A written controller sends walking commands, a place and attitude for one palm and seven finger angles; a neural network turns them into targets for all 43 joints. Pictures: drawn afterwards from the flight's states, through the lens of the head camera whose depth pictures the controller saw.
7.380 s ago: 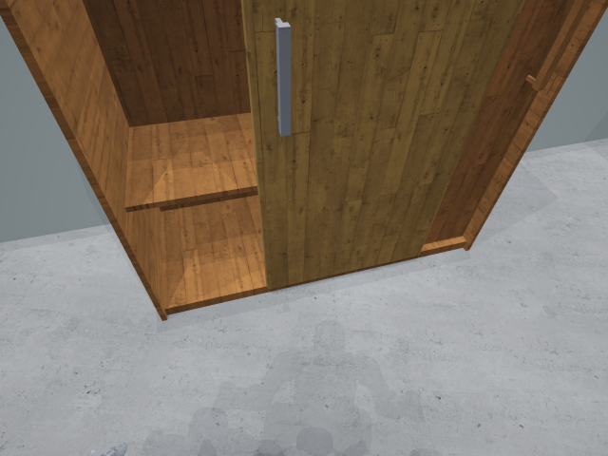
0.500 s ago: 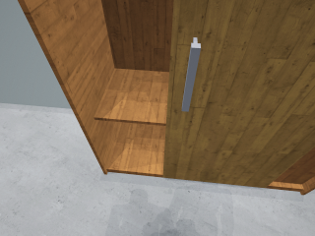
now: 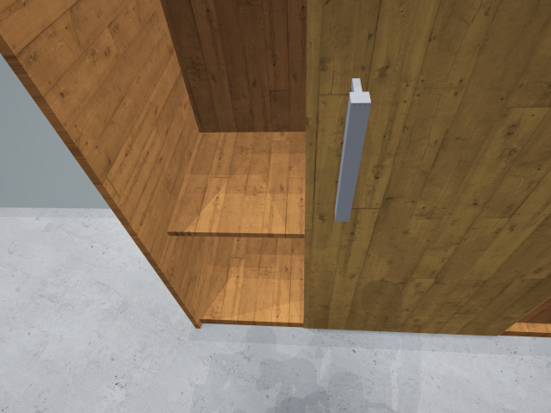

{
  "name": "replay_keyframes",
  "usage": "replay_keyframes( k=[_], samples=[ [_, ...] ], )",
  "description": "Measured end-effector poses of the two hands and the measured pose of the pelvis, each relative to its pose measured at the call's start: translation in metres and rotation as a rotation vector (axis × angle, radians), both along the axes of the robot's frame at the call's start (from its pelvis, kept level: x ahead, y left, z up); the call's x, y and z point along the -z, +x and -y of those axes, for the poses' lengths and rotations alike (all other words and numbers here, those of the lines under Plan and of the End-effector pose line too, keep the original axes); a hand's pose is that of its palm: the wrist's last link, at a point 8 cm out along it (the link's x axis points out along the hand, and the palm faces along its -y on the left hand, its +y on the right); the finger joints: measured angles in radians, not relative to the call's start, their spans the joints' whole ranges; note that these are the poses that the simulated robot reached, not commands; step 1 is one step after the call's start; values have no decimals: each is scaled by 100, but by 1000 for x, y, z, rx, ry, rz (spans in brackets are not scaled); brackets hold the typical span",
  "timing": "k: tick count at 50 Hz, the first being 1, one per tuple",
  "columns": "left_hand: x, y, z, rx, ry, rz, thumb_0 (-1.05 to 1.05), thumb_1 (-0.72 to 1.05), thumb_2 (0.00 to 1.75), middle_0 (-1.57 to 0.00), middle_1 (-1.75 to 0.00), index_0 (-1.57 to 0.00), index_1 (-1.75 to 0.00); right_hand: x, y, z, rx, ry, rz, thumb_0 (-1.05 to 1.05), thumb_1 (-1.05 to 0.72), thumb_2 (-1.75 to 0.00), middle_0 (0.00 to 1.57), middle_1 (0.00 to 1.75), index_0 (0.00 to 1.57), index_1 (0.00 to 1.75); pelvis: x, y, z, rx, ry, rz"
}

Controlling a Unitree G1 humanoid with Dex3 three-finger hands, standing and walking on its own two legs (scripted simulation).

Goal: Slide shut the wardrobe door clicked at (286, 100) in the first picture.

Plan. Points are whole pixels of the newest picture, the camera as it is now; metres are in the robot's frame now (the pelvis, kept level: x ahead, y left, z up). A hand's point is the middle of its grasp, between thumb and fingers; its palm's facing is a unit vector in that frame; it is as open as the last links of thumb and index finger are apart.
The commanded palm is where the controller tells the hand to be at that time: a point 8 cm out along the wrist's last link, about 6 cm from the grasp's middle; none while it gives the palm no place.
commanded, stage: shuffle to correct the standing spot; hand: right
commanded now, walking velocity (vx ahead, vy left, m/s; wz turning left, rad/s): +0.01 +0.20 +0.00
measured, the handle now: (348, 158) +0.45 -0.09 +0.13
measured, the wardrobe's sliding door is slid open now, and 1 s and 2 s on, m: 0.38 0.38 0.38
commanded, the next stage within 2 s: come to a stop and stand still in 0.06 s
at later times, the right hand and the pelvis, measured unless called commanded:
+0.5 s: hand out of the picture +0.08 -0.11 -0.16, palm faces +0.05 +0.97 -0.23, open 7.3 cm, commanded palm none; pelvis +0.03 +0.07 +0.01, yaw -2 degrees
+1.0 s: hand out of the picture -0.05 -0.11 -0.15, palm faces +0.09 +0.97 -0.22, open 7.4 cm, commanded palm none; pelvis -0.02 +0.05 +0.02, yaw -3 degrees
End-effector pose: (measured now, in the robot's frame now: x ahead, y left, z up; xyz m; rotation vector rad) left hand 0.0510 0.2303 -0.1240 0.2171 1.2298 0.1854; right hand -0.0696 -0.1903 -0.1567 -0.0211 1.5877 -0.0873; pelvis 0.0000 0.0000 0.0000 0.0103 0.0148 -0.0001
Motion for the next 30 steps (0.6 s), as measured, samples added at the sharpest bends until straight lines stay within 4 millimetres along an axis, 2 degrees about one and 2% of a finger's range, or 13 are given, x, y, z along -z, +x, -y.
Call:
replay_keyframes(
  k=[7, 11, 14, 18, 22, 26, 30],
  samples=[
    [-13, -13, -11, 6, -6, -92, 0, 93, 90, -20, -30, -20, -30, -19, 80, 14, 2, -63, 184, 0, -91, -90, 20, 30, 20, 30, -19, 12, -14, 16, 14, -8],
    [-12, -19, -26, -8, -30, -131, 0, 92, 90, -20, -30, -20, -30, -31, 111, 16, -18, -114, 237, 1, -92, -90, 19, 29, 20, 30, -22, 16, -29, 18, 19, -13],
    [-3, -20, -42, -26, -53, -142, 0, 91, 90, -20, -30, -21, -30, -35, 128, 8, -46, -151, 265, 0, -92, -90, 19, 29, 20, 30, -19, 21, -44, 20, 15, -11],
    [20, -18, -64, -52, -86, -151, 0, 91, 90, -20, -30, -20, -30, -30, 139, -10, -69, -195, 298, 0, -92, -90, 19, 29, 20, 30, -3, 29, -64, 13, -18, -7],
    [23, -13, -71, -56, -95, -150, 0, 91, 90, -20, -30, -20, -30, -33, 142, -29, -68, -174, 310, 0, -91, -90, 19, 29, 20, 30, -6, 31, -67, 29, -8, 6],
    [13, -5, -69, -29, -81, -132, 0, 91, 90, -20, -30, -20, -30, -30, 140, -27, -32, -169, 336, 0, -93, -90, 20, 30, 20, 30, -8, 26, -67, 43, -15, 16],
    [6, 0, -61, -8, -51, -83, 0, 91, 90, -20, -30, -20, -30, -18, 130, -16, 2, -150, 335, 0, -92, -90, 20, 30, 20, 30, -4, 17, -59, 45, -19, 34]
  ],
)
